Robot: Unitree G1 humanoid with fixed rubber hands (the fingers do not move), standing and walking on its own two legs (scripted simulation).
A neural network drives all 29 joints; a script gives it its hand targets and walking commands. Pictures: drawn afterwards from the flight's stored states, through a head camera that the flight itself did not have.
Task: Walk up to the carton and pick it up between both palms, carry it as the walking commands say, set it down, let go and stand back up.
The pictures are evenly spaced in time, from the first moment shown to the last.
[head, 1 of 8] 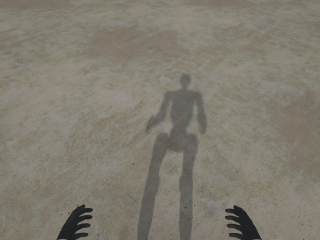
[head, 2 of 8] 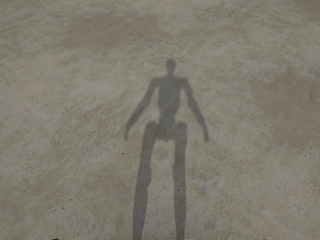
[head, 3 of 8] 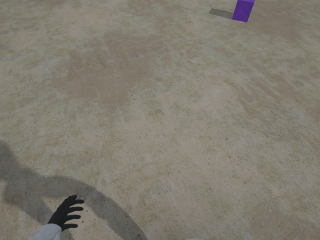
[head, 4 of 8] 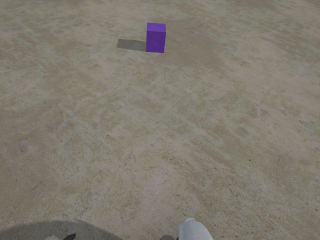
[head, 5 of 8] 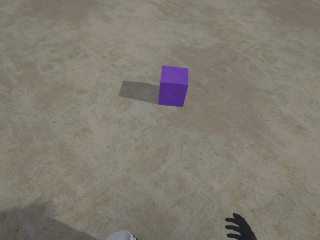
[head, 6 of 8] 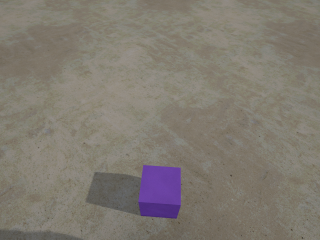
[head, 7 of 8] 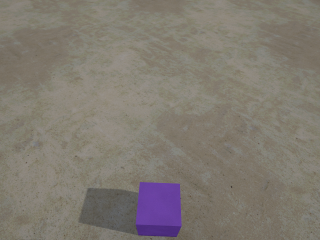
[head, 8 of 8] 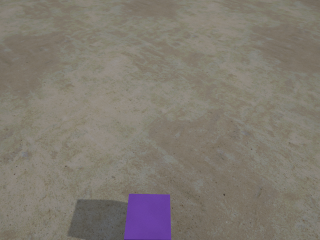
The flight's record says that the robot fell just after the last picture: no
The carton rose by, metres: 0.00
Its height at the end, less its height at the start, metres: +0.00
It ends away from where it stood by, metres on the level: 0.00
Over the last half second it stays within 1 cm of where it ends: yes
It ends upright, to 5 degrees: yes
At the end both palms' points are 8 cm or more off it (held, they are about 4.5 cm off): yes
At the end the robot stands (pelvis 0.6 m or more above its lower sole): yes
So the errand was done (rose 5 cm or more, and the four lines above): no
